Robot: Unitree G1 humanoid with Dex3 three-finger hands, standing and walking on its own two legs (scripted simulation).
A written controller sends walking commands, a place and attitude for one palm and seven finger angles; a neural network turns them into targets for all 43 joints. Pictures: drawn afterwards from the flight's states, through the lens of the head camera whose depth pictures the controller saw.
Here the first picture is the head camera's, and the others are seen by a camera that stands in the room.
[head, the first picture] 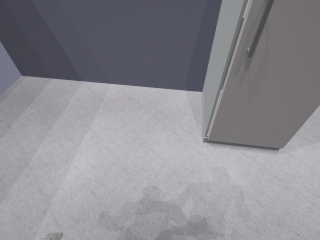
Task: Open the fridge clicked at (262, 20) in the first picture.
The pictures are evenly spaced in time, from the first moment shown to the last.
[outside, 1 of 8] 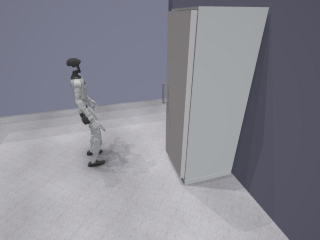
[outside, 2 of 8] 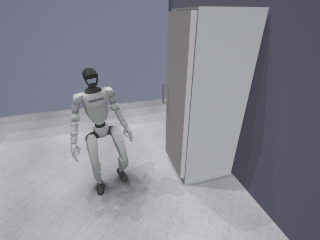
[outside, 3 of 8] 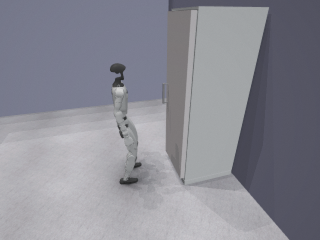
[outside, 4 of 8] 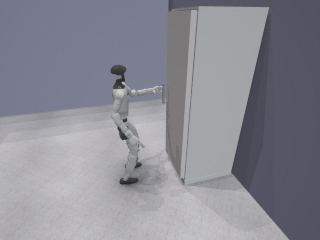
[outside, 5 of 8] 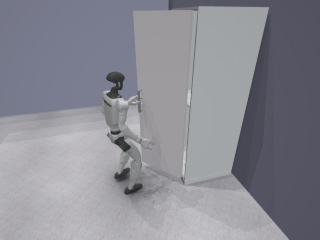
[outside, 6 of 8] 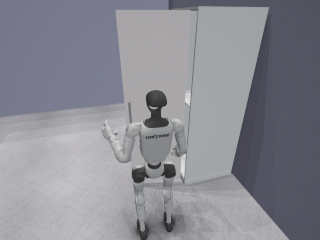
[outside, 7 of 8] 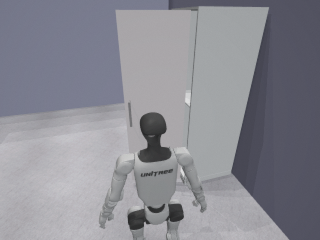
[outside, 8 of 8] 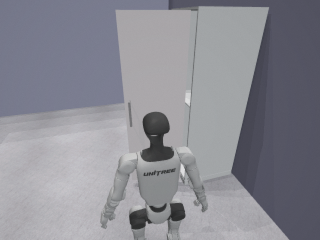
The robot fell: no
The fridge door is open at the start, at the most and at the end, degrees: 0 86 76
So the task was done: yes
